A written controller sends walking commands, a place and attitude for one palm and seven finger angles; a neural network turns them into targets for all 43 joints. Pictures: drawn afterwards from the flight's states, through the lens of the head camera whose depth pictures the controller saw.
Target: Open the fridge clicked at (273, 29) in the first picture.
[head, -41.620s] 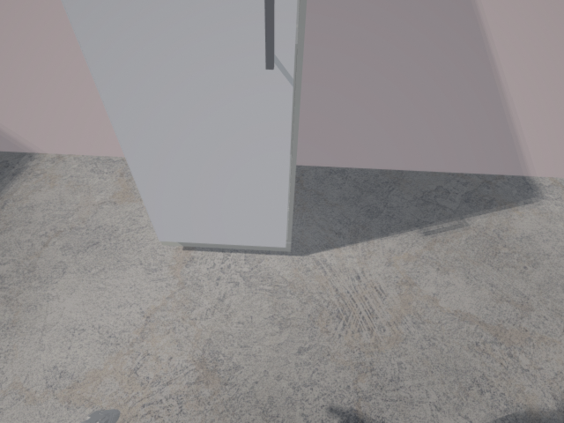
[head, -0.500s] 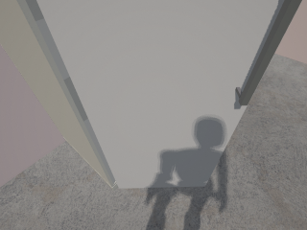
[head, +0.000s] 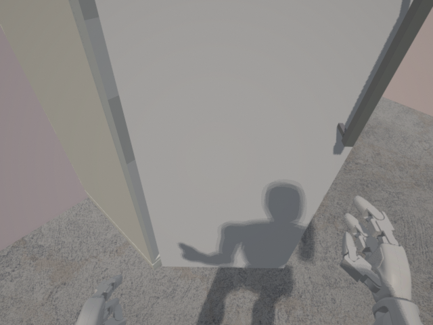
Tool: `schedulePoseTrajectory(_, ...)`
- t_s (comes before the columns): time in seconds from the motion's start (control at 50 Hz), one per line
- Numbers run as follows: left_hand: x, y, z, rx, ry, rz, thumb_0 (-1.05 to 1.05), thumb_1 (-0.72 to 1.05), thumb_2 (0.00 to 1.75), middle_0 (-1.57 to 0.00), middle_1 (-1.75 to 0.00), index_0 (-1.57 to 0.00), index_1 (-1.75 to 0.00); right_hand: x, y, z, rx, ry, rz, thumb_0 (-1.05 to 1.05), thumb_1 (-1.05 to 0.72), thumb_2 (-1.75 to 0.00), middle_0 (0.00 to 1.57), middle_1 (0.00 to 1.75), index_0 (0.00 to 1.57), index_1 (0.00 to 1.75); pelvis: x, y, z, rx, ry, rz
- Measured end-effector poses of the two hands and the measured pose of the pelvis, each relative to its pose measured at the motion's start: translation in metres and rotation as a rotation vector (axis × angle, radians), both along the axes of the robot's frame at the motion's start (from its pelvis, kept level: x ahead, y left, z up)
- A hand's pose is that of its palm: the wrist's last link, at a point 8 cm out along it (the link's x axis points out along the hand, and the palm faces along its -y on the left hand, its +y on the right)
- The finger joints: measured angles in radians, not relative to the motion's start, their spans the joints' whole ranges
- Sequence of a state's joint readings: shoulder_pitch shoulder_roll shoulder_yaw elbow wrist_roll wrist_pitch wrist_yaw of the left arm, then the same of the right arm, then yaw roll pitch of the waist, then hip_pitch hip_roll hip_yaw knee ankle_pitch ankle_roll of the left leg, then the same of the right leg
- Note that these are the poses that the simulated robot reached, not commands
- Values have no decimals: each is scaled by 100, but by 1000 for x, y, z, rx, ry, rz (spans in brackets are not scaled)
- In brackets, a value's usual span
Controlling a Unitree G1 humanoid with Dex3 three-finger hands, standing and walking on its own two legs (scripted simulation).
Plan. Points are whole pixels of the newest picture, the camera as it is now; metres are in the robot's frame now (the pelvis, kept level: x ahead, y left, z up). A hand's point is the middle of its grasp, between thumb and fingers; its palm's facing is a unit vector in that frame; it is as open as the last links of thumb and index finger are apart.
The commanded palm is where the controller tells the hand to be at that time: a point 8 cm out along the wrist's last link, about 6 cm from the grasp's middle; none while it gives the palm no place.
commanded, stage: raise the hand to about handle height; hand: right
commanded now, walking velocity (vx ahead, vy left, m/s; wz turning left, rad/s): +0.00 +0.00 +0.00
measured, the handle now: (376, 74) +0.50 -0.22 +0.27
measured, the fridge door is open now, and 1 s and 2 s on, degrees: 47 47 47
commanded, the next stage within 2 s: move the hooked fingers beside the handle in 1.84 s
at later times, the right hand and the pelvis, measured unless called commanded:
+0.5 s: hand (364, 279) +0.21 -0.20 +0.07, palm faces -0.16 +0.98 -0.12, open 10.6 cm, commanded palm +0.17 -0.26 +0.10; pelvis -0.03 +0.03 -0.01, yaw -1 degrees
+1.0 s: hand out of the picture +0.24 -0.28 +0.21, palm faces +0.03 +0.99 -0.15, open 13.4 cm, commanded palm +0.21 -0.31 +0.20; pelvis +0.00 -0.01 +0.01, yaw -2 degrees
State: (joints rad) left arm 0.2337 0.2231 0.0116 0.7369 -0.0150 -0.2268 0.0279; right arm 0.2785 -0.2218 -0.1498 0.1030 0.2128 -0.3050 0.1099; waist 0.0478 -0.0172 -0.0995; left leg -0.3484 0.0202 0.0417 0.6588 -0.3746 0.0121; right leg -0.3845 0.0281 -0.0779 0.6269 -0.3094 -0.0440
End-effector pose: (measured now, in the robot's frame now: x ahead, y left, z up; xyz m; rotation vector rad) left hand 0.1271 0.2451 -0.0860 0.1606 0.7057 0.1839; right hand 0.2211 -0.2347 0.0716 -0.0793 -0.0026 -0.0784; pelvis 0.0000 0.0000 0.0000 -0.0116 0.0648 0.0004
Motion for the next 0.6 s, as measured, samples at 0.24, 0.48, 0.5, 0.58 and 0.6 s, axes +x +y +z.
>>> schedulePoseTrajectory(0.24,54,37,46,168,-216,-125,1,90,90,-20,-30,-20,-30,-111,-27,-53,51,108,-41,2,-51,-73,24,55,24,55,-23,31,-22,29,15,-36)
schedulePoseTrajectory(0.48,16,-1,5,-5,-115,-104,1,90,90,-20,-30,-20,-30,-26,-17,9,-51,71,230,1,-23,-62,25,73,25,73,-29,28,-12,33,-15,-34)
schedulePoseTrajectory(0.5,10,-1,5,-14,-109,-88,1,90,90,-21,-30,-20,-30,-21,-20,10,-43,102,227,1,-21,-61,25,74,25,75,-27,28,-11,29,-14,-26)
schedulePoseTrajectory(0.58,-6,2,8,-15,-87,-49,2,90,90,-21,-30,-21,-30,-16,-43,39,-12,16,127,1,-12,-57,26,80,26,81,-15,23,-4,24,-14,-5)
schedulePoseTrajectory(0.6,-8,3,9,-7,-83,-49,2,90,90,-21,-30,-20,-30,-18,-48,49,-13,-32,102,1,-10,-56,27,82,27,82,-13,21,-3,24,-17,-3)
